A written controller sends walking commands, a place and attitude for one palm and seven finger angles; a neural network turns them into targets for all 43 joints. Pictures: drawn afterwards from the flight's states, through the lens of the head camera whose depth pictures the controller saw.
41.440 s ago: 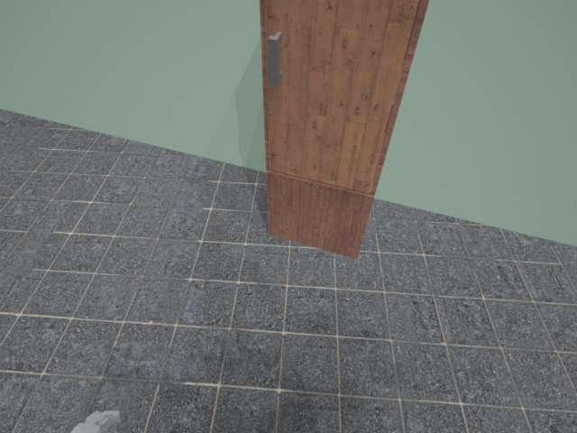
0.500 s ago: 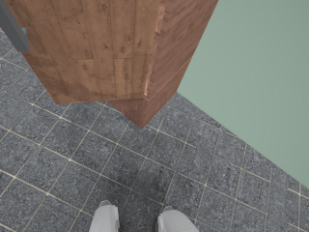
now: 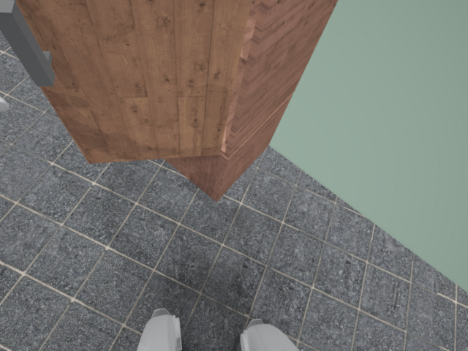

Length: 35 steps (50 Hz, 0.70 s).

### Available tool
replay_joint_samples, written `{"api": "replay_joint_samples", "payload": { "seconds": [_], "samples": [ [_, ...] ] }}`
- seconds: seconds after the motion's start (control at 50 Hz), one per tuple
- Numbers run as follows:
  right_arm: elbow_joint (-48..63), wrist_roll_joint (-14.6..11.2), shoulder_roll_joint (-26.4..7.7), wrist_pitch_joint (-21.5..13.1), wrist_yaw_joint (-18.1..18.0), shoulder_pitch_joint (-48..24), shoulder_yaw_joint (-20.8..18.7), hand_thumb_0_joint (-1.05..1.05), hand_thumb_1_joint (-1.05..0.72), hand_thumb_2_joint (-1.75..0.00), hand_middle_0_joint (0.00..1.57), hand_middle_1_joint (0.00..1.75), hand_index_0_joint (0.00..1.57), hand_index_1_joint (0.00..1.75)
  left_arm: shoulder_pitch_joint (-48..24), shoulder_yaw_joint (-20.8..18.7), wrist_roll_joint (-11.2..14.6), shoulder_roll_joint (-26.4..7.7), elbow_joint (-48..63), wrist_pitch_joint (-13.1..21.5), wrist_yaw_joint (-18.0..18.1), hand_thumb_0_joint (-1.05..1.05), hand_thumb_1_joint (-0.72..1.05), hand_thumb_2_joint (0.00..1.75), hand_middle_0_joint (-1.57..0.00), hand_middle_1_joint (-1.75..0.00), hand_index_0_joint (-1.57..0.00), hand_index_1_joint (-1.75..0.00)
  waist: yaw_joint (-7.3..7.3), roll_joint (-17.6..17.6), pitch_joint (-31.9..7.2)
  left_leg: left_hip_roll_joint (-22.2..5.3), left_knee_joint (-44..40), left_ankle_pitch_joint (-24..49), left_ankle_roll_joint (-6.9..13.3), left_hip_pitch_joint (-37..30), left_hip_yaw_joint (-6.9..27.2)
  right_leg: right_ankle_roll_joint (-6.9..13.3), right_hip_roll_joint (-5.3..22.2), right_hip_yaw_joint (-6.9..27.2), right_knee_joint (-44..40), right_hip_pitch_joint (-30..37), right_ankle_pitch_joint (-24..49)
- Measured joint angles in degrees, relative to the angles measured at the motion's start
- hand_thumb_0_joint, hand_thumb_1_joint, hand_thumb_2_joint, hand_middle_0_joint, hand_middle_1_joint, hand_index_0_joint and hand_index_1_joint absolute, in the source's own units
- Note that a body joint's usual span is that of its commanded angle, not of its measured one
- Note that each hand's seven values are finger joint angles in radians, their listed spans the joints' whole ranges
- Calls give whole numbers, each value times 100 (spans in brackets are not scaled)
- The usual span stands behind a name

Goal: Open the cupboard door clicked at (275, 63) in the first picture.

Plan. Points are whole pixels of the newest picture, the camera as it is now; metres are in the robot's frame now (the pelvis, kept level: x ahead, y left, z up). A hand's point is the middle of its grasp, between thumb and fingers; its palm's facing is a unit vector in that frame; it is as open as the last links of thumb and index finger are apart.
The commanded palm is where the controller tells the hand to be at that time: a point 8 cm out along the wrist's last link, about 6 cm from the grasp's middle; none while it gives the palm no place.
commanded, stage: move the hooked fingers beside the handle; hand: left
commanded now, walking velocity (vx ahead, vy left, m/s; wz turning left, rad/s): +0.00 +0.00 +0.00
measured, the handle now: (29, 38) +0.57 +0.27 +0.12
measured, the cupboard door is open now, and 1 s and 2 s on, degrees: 48 48 48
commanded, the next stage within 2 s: slide the fingers in behind the handle in 0.44 s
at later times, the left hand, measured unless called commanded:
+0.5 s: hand out of the picture +0.51 +0.32 +0.13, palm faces +0.09 -1.00 +0.00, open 14.0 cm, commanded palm +0.51 +0.36 +0.12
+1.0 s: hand out of the picture +0.52 +0.29 +0.13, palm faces +0.07 -1.00 +0.00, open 14.0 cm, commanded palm +0.50 +0.32 +0.12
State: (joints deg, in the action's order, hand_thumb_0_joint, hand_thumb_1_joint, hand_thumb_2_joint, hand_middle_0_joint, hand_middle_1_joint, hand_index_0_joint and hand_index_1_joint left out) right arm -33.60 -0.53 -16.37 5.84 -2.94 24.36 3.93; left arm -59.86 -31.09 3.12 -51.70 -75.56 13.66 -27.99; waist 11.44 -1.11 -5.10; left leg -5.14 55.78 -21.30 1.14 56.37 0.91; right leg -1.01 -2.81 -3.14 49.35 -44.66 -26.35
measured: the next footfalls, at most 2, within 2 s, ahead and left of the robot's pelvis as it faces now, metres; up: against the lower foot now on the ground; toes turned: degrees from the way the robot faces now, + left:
none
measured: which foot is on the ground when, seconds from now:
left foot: down 0.00-1.00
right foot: down 0.00-1.00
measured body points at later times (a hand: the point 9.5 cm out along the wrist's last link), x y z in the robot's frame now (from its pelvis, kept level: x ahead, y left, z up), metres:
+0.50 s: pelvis -0.01 +0.00 -0.01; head +0.14 +0.04 +0.41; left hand +0.50 +0.37 +0.13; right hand -0.03 -0.27 -0.10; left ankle +0.04 +0.10 -0.68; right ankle -0.03 -0.14 -0.68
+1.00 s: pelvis +0.00 +0.00 +0.00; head +0.13 +0.05 +0.42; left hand +0.51 +0.34 +0.13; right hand -0.01 -0.27 -0.09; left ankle +0.04 +0.10 -0.68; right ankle -0.03 -0.14 -0.68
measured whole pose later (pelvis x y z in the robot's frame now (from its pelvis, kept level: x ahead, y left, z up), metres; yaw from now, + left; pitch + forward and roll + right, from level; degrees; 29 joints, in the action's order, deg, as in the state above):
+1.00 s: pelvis +0.00 +0.00 +0.00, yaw +0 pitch +22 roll -6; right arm -34.2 0.1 -16.1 4.8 -2.1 24.2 3.5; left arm -60.5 -28.3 3.8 -46.5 -71.9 13.9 -24.6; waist 11.6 -1.4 -5.3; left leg -5.0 56.8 -21.3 1.1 57.7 1.4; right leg -1.0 -2.8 -3.4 50.3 -45.8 -26.5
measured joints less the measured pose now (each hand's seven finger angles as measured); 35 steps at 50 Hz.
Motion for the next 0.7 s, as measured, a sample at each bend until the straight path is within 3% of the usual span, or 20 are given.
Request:
{"api": "replay_joint_samples", "payload": {
  "seconds": [0.16, 0.56, 0.7],
  "samples": [
    [-16, -21, -77, -46, -76, -124, 23, 0, -90, -90, 21, 30, 21, 30, -212, 142, 73, -60, -96, 42, -124, -1, -50, 30, -30, -120, -30, -120, -12, 23, 72, 5, 64, 36, -18, 134, 66, 20, -7, -60, 87, -122, 0],
    [-17, -21, -1, -38, -88, 20, 129, 0, -90, -90, 21, 30, 21, 30, -339, -126, -95, -463, -228, -46, -147, -1, -50, 30, -30, -120, -30, -120, 131, -64, 77, -73, 246, -36, -17, 393, 52, 18, -78, -20, 239, -392, -31],
    [-83, -13, 37, -6, -17, 118, 69, 0, -90, -90, 21, 30, 21, 30, -211, 10, 90, -211, 39, -65, -248, -1, -50, 30, -30, -120, -30, -120, 31, -57, 27, -38, 194, -30, -2, 344, 47, 4, -47, -21, 175, -329, -24]
  ]
}}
